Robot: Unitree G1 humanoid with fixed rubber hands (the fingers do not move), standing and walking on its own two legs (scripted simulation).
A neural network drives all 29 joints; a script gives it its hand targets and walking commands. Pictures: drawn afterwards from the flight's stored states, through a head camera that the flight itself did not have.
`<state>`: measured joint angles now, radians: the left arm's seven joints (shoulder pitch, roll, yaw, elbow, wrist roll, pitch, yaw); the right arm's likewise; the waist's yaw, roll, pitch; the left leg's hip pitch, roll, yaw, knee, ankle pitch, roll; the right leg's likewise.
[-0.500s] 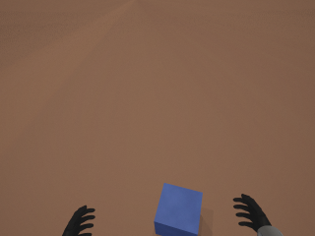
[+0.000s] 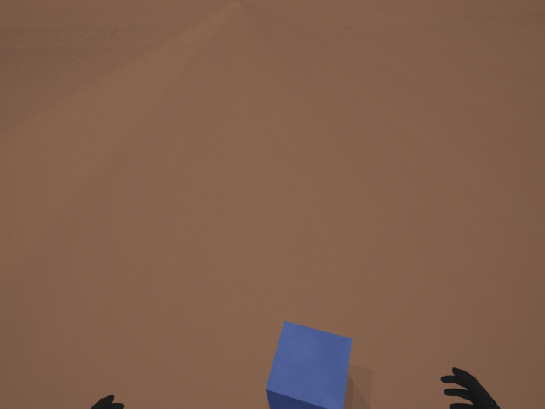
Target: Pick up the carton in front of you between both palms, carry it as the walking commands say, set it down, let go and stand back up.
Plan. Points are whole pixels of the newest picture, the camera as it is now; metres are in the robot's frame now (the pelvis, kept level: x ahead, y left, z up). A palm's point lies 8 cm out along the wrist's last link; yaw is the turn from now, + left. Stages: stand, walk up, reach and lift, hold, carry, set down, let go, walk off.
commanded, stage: stand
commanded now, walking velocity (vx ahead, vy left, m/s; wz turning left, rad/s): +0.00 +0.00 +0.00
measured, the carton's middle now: (309, 376) +0.37 -0.07 -0.65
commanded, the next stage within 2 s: none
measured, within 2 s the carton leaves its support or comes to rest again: neither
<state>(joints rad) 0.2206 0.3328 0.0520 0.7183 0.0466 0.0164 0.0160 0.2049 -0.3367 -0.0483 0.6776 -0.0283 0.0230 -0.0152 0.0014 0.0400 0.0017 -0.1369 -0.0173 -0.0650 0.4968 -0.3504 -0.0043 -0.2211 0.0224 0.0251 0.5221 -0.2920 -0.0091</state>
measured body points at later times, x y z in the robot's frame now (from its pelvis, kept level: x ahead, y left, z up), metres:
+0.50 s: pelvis +0.00 -0.01 +0.01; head -0.01 -0.03 +0.46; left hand +0.10 +0.29 -0.09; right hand +0.13 -0.31 -0.10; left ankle -0.05 +0.13 -0.74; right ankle -0.01 -0.11 -0.74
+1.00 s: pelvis -0.01 -0.01 +0.01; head -0.02 -0.02 +0.46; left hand +0.08 +0.31 -0.10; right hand +0.10 -0.31 -0.11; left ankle -0.05 +0.13 -0.74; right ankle -0.01 -0.12 -0.74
